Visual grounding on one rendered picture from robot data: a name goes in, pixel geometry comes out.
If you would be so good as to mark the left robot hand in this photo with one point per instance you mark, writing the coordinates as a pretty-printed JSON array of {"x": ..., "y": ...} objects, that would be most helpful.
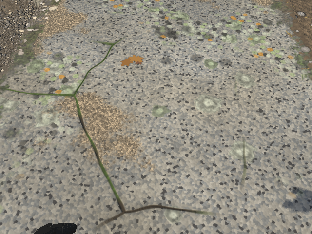
[{"x": 59, "y": 228}]

